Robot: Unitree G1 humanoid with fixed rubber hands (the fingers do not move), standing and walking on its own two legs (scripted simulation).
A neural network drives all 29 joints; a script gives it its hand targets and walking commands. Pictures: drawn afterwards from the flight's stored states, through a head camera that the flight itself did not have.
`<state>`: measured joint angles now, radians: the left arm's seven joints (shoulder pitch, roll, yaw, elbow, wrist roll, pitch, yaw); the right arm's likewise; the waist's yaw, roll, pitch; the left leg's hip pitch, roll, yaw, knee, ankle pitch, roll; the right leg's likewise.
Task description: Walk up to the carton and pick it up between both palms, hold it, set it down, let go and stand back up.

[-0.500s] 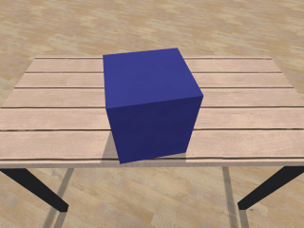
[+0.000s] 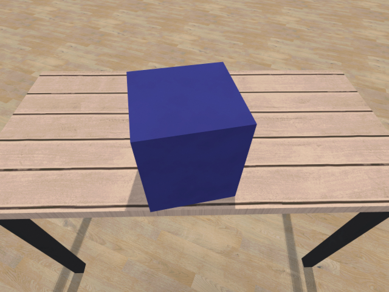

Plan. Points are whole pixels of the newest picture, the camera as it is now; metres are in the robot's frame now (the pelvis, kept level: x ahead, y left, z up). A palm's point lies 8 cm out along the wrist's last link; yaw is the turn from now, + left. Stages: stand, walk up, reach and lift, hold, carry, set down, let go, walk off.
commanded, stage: stand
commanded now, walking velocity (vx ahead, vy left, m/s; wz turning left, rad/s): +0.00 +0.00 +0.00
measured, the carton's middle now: (185, 139) +0.42 +0.02 +0.07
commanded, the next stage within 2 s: none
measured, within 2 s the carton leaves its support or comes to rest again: neither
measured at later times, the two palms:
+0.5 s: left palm out of the picture +0.05 +0.25 -0.12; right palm out of the picture +0.04 -0.26 -0.12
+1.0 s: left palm out of the picture +0.04 +0.25 -0.13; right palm out of the picture +0.02 -0.26 -0.13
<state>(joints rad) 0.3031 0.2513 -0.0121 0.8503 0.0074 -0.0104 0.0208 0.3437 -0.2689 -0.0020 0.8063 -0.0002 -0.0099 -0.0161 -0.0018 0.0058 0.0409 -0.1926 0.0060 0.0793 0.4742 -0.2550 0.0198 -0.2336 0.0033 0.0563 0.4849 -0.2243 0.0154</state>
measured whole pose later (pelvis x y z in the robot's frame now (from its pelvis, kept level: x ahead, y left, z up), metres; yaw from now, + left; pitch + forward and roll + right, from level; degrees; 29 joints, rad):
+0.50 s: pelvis +0.01 +0.00 +0.00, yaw +0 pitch -1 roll +0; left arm 0.30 0.25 -0.02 0.90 0.00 -0.01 0.03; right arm 0.34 -0.26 0.00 0.87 0.00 -0.01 -0.02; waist 0.00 0.01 0.04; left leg -0.17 0.01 0.08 0.45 -0.26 0.01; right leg -0.22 0.01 0.06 0.47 -0.23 0.01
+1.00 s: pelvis +0.01 +0.00 +0.00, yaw +0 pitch -1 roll +0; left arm 0.30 0.24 -0.02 0.95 0.00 -0.01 0.04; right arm 0.34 -0.24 0.00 0.92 0.00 -0.01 -0.03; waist 0.00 0.00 0.05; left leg -0.16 0.01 0.08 0.43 -0.25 0.01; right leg -0.21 0.01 0.06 0.45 -0.21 0.01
